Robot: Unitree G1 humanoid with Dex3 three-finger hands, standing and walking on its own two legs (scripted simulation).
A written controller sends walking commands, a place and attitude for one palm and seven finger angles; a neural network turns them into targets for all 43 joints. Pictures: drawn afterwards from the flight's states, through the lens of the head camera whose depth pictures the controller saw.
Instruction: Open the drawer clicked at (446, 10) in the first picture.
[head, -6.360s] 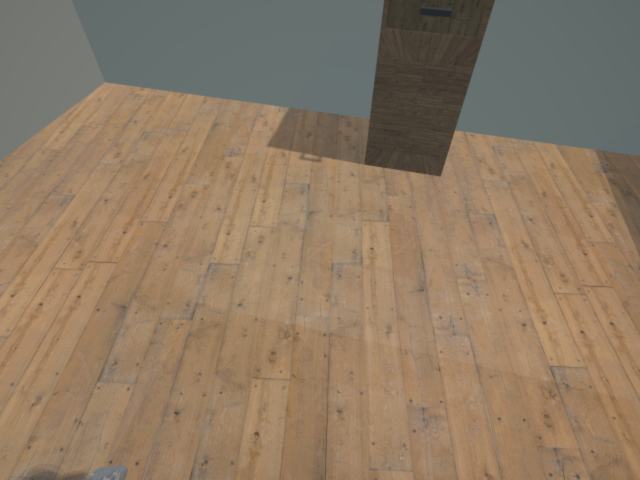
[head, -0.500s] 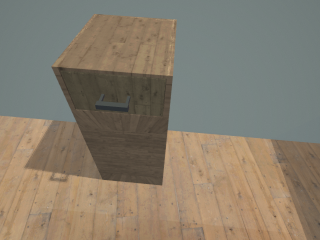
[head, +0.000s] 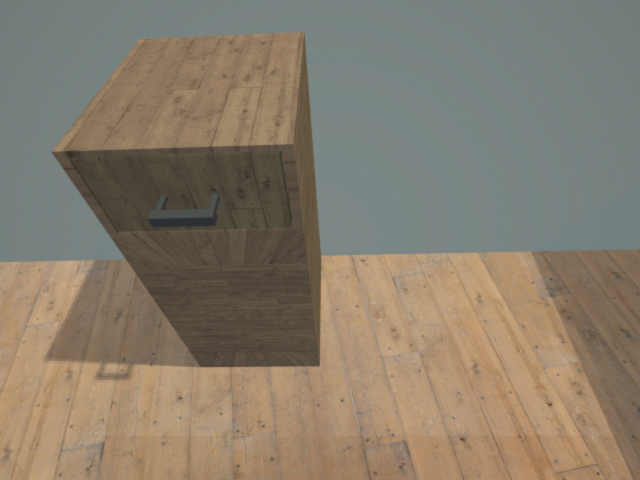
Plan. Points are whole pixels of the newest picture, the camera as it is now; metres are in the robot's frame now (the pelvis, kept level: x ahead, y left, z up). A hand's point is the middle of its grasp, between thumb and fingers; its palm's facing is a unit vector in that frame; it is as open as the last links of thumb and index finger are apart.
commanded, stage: come to a stop and stand still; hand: left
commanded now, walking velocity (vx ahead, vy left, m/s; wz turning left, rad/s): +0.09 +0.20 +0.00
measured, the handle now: (186, 209) +0.54 +0.28 +0.00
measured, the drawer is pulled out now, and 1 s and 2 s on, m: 0.00 0.00 0.00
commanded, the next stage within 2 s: look again from close up in 1.62 s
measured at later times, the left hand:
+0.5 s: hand out of the picture +0.01 +0.24 -0.17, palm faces +0.03 -0.97 -0.24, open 7.4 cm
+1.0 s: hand out of the picture +0.03 +0.21 -0.17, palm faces +0.01 -0.98 -0.22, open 7.4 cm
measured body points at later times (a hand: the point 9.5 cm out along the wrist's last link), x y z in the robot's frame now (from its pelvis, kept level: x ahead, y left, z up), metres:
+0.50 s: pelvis +0.00 +0.04 +0.00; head +0.01 +0.04 +0.45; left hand +0.01 +0.29 -0.15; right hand +0.03 -0.19 -0.16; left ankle -0.03 +0.13 -0.73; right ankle +0.00 -0.12 -0.73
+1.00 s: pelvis +0.02 +0.03 +0.01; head +0.04 +0.02 +0.45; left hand +0.03 +0.26 -0.15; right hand +0.02 -0.19 -0.16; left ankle -0.03 +0.13 -0.73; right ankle +0.00 -0.12 -0.73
